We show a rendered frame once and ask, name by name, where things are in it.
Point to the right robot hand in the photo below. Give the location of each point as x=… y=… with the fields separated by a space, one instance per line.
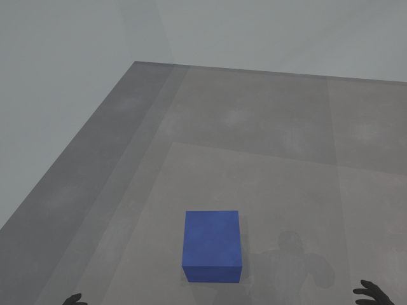
x=373 y=291

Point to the carton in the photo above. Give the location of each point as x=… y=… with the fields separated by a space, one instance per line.
x=212 y=249

